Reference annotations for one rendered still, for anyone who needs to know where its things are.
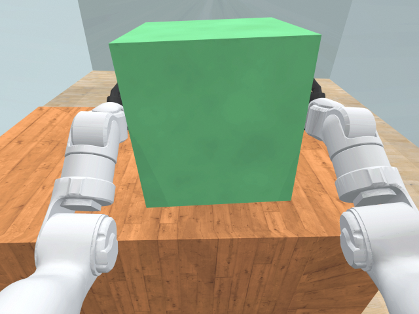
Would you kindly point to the robot right hand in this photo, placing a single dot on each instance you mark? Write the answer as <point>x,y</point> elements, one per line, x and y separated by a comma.
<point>316,91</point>

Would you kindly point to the robot left upper arm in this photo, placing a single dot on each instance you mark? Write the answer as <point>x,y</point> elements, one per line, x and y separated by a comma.
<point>73,249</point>

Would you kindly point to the carton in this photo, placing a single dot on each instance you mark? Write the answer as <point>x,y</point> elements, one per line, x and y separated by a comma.
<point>216,109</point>

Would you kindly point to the robot right upper arm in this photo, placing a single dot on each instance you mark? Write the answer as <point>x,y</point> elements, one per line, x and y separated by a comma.
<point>383,240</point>

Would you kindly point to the robot left forearm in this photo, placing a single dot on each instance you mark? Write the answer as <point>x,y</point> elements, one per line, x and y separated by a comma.
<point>86,182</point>

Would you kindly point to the pedestal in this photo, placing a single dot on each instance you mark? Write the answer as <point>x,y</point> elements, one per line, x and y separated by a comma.
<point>274,257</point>

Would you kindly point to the robot left hand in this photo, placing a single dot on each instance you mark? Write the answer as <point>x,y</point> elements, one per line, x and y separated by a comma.
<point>115,96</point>

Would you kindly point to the robot right forearm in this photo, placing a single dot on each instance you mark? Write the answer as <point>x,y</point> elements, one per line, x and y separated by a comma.
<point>364,174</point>

